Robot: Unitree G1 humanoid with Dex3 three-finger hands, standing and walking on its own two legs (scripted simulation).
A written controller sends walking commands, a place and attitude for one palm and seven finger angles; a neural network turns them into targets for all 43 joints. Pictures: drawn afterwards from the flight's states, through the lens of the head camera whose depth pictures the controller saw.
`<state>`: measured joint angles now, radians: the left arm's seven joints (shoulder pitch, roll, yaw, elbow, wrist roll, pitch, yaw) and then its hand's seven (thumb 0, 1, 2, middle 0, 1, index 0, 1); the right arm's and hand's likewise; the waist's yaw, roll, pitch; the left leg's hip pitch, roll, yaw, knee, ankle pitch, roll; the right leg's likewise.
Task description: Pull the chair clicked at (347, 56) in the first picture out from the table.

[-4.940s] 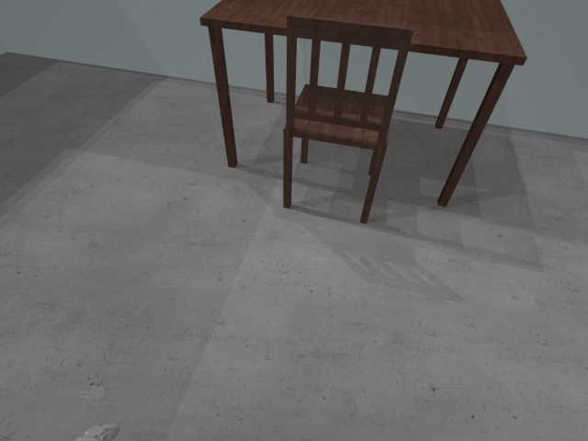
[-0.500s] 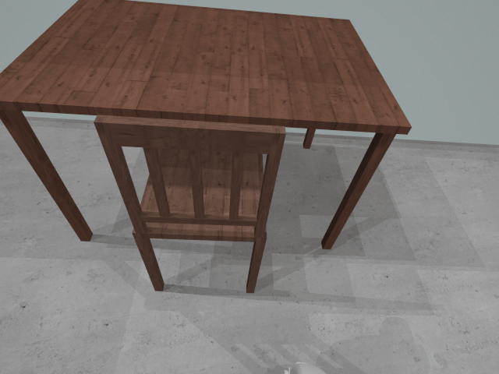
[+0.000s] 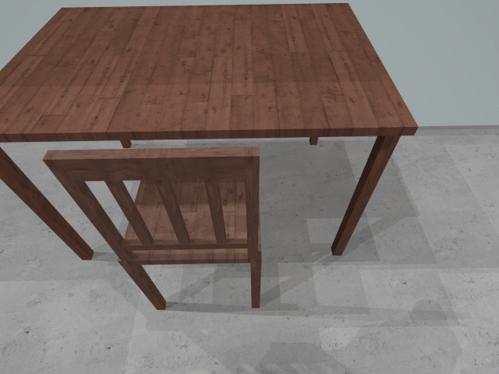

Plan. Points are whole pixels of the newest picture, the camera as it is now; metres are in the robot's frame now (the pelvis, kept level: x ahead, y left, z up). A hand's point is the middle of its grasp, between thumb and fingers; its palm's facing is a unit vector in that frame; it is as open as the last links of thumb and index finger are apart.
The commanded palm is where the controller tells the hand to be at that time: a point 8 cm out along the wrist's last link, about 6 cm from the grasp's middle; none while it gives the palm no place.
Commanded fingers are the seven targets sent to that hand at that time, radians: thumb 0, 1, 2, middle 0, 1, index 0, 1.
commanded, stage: come to a stop and stand still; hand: left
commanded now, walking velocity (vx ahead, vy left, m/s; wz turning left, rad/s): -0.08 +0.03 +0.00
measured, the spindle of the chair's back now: (174, 213) +0.46 +0.21 -0.11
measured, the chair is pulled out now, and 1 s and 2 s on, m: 0.00 0.00 0.00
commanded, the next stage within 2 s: look again from close up in 0.66 s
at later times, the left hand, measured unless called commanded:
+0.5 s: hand out of the picture -0.03 +0.27 -0.16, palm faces +0.01 -0.96 -0.26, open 7.4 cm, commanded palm none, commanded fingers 0.00 0.90 0.90 -0.20 -0.30 -0.20 -0.30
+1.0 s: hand out of the picture +0.00 +0.23 -0.16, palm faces -0.03 -0.98 -0.21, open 7.4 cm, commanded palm none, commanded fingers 0.00 0.90 0.90 -0.20 -0.30 -0.20 -0.30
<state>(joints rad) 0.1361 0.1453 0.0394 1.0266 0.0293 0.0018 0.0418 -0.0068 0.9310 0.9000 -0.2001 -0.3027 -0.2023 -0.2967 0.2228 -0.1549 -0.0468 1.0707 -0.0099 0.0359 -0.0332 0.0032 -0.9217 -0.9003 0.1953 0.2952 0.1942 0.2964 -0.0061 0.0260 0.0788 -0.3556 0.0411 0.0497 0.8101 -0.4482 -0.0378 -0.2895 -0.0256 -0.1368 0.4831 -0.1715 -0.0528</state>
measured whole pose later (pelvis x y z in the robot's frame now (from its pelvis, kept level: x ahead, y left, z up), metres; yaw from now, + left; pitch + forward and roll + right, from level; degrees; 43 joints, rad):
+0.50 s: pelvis -0.03 +0.08 +0.00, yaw -2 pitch -1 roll +0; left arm 0.34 0.16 0.00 1.01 0.02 0.01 0.03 0.01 0.91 0.90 -0.20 -0.30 -0.20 -0.30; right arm 0.23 -0.20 -0.02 0.93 -0.02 0.00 -0.02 0.00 -0.94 -0.90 0.20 0.30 0.20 0.30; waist 0.02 0.06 0.03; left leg -0.26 -0.07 0.13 0.47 -0.22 0.11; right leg -0.27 -0.04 -0.03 0.53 -0.25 0.01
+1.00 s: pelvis -0.01 +0.06 +0.01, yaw -2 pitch +0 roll +1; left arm 0.29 0.14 -0.02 1.09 0.02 -0.01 0.04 0.01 0.92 0.90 -0.20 -0.30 -0.20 -0.30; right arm 0.31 -0.17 0.02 1.11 -0.01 -0.02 -0.01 0.00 -0.91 -0.90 0.20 0.30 0.20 0.30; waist -0.01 0.02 0.03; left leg -0.18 -0.06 0.12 0.36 -0.19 0.08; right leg -0.20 -0.02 -0.04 0.44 -0.23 -0.01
